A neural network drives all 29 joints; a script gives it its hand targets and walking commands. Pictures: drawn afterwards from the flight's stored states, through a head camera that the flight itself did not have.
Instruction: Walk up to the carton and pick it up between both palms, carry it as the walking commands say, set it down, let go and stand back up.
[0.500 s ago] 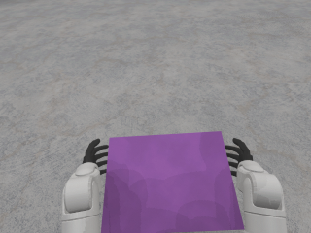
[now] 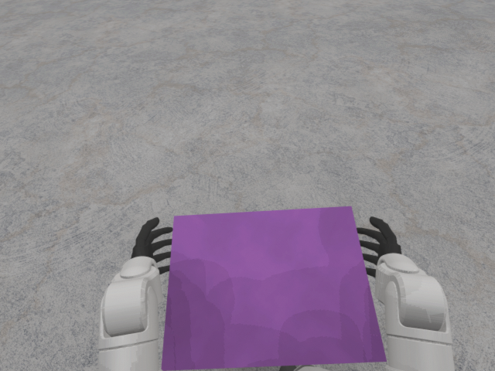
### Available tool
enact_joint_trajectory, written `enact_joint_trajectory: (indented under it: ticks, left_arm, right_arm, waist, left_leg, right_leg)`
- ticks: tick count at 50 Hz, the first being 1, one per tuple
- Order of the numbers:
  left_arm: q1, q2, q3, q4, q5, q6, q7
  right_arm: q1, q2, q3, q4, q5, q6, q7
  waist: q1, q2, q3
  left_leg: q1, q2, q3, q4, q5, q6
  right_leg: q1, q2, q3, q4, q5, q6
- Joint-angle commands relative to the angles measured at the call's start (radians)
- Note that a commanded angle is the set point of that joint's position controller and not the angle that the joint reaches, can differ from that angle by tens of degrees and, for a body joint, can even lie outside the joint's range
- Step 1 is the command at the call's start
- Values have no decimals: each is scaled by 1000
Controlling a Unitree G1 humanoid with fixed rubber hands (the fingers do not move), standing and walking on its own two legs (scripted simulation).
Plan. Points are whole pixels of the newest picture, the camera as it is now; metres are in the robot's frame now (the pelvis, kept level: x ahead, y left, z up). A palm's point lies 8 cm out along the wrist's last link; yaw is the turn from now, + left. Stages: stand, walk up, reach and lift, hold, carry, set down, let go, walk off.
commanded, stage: carry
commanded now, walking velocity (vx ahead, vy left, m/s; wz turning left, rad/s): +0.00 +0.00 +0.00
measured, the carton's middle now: (266, 289) +0.26 +0.00 -0.02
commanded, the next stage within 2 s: none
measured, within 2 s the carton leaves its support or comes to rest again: neither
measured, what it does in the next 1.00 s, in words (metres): steps on the spot: left foot, then right foot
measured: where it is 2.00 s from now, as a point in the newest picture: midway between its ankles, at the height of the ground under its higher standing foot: outside the picture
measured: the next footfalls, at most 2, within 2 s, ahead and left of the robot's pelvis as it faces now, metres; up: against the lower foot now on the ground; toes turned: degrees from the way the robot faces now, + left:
left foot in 0.38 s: +0.00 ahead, +0.10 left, +0.00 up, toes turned +6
right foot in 0.62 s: +0.10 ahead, -0.11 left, +0.00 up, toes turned +13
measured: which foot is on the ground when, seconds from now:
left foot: down 0.00-0.24, up 0.26-0.36, down 0.38-1.00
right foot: down 0.00-0.54, up 0.56-0.60, down 0.62-1.00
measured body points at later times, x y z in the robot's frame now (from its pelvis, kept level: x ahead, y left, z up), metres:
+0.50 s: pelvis -0.06 +0.00 +0.01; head -0.07 +0.01 +0.46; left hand +0.23 +0.17 +0.04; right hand +0.20 -0.21 +0.04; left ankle -0.02 +0.08 -0.72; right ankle +0.12 -0.09 -0.71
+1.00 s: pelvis -0.08 -0.02 +0.01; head -0.09 -0.02 +0.46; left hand +0.20 +0.17 +0.05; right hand +0.20 -0.20 +0.04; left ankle -0.04 +0.09 -0.71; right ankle +0.07 -0.08 -0.71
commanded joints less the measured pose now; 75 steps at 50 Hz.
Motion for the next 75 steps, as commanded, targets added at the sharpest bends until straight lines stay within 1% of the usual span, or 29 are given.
enact_joint_trajectory:
  ticks: [1,4,5,6,8,10,13,16,19,21,22,24,25,28,30,32,34,36,39,46,50,56,57,58,59,64,67,71,75]
  left_arm:
    - [-449,-815,-704,-89,-398,-9,-313]
    - [-489,-825,-668,-29,-362,-34,-313]
    - [-465,-817,-668,0,-359,-46,-312]
    - [-595,-832,-740,-183,-431,-52,-312]
    - [-421,-791,-610,86,-313,-96,-318]
    - [-487,-763,-616,37,-305,-163,-315]
    - [-510,-797,-672,-56,-363,-160,-317]
    - [-439,-776,-609,89,-297,-164,-321]
    - [-546,-800,-718,-164,-394,-171,-315]
    - [-434,-746,-549,155,-238,-186,-305]
    - [-522,-757,-664,-103,-353,-208,-295]
    - [-424,-777,-643,18,-298,-206,-291]
    - [-489,-798,-714,-106,-371,-195,-292]
    - [-429,-745,-604,161,-264,-202,-315]
    - [-490,-719,-617,114,-283,-260,-327]
    - [-542,-752,-607,139,-296,-288,-331]
    - [-540,-739,-630,44,-333,-255,-333]
    - [-370,-750,-566,233,-249,-249,-337]
    - [-356,-774,-612,180,-276,-302,-335]
    - [-492,-772,-679,-8,-333,-277,-321]
    - [-487,-757,-647,47,-327,-270,-328]
    - [-491,-803,-659,114,-317,-277,-327]
    - [-449,-737,-557,211,-246,-301,-326]
    - [-476,-793,-669,75,-330,-289,-325]
    - [-398,-758,-586,231,-253,-296,-329]
    - [-438,-769,-585,236,-246,-339,-322]
    - [-455,-782,-637,172,-275,-339,-314]
    - [-421,-745,-585,219,-257,-360,-322]
    - [-468,-776,-635,168,-285,-351,-331]
  right_arm:
    - [-533,814,676,-123,415,-43,340]
    - [-538,823,639,-78,384,-80,348]
    - [-505,829,633,-14,371,-87,343]
    - [-580,854,691,-154,411,-84,340]
    - [-530,803,607,21,331,-126,345]
    - [-518,757,581,20,281,-191,350]
    - [-610,795,682,-123,369,-194,347]
    - [-496,790,653,45,314,-208,354]
    - [-615,791,749,-190,408,-220,339]
    - [-420,779,539,180,253,-235,337]
    - [-499,790,641,-53,339,-256,336]
    - [-437,788,617,34,316,-248,343]
    - [-533,798,690,-130,385,-242,340]
    - [-390,724,528,174,234,-242,347]
    - [-469,732,576,106,238,-296,352]
    - [-595,747,591,69,239,-320,347]
    - [-615,756,643,-47,295,-291,333]
    - [-545,728,639,52,265,-298,331]
    - [-495,756,661,31,273,-356,343]
    - [-431,809,642,73,308,-322,348]
    - [-454,774,629,45,288,-323,353]
    - [-552,779,627,16,287,-338,347]
    - [-476,735,530,165,218,-351,351]
    - [-523,792,647,1,307,-340,353]
    - [-458,759,585,152,246,-348,357]
    - [-524,774,590,150,242,-391,358]
    - [-494,767,610,116,253,-392,347]
    - [-461,737,562,142,217,-413,352]
    - [-494,766,587,99,232,-399,352]
  waist:
    - [-17,-106,-315]
    - [-29,97,-279]
    - [-16,189,-238]
    - [-4,215,-219]
    - [20,111,-251]
    - [17,96,-241]
    - [-3,-215,-257]
    - [-21,-234,-307]
    - [-13,-102,-328]
    - [-9,188,-305]
    - [-8,186,-267]
    - [3,172,-284]
    - [-8,200,-277]
    - [1,252,-220]
    - [15,162,-159]
    - [26,-55,-127]
    - [-2,-198,-128]
    - [-2,-272,-207]
    - [8,-125,-328]
    - [8,37,-340]
    - [-13,-10,-289]
    - [13,50,-304]
    - [8,12,-265]
    - [6,-5,-266]
    - [8,-33,-236]
    - [11,-31,-260]
    - [13,101,-225]
    - [21,94,-239]
    - [22,32,-206]
  left_leg:
    - [246,-12,-1,-5,-131,38]
    - [52,66,-124,-273,-324,68]
    - [-109,208,-378,-435,-537,106]
    - [-184,241,-375,-450,-538,116]
    - [-182,182,-219,-358,-452,69]
    - [-131,115,-104,-218,-321,25]
    - [77,-35,12,271,-121,-10]
    - [321,-29,49,255,-76,17]
    - [178,-16,24,-229,-177,39]
    - [80,186,-295,-393,-303,62]
    - [-37,202,-327,-395,-420,108]
    - [79,208,-253,-369,-245,58]
    - [76,202,-260,-375,-275,70]
    - [-95,213,-234,-451,-448,92]
    - [-203,230,-226,-456,-472,93]
    - [-137,149,-121,-272,-383,36]
    - [-82,51,-99,-118,-166,0]
    - [154,14,-47,51,-91,7]
    - [172,35,-15,-66,-42,16]
    - [157,48,-38,-198,-68,20]
    - [117,86,-98,-293,-277,56]
    - [50,102,-107,-241,-202,32]
    - [37,98,-105,-242,-253,38]
    - [50,93,-115,-244,-282,35]
    - [23,116,-138,-254,-309,38]
    - [45,103,-122,-239,-326,49]
    - [-25,195,-247,-393,-387,65]
    - [-83,207,-229,-380,-534,91]
    - [-38,123,-116,-235,-431,42]
  right_leg:
    - [1,-159,163,-297,-604,55]
    - [101,-17,10,-40,-461,100]
    - [169,41,-23,223,-354,85]
    - [232,32,21,337,-291,75]
    - [262,25,26,268,-294,71]
    - [318,-35,120,56,-247,48]
    - [37,-245,408,-388,-803,26]
    - [-130,-208,183,-451,-700,47]
    - [268,-164,146,-277,-473,74]
    - [257,-83,98,-41,-351,70]
    - [262,-20,41,53,-231,83]
    - [179,-29,63,32,-181,63]
    - [163,7,28,106,-197,70]
    - [240,31,26,302,-254,58]
    - [289,20,54,326,-231,57]
    - [261,-7,126,48,-232,62]
    - [174,-193,395,-274,-572,29]
    - [30,-235,424,-410,-809,12]
    - [202,-182,272,-307,-452,11]
    - [272,-153,201,-240,-343,35]
    - [212,-57,98,-206,-371,109]
    - [239,-91,145,-140,-304,46]
    - [213,-79,135,-142,-353,56]
    - [186,-87,153,-174,-417,48]
    - [176,-94,152,-171,-446,49]
    - [177,-75,134,-166,-409,68]
    - [228,-1,38,19,-222,67]
    - [239,41,39,185,-299,62]
    - [206,-10,147,-29,-292,49]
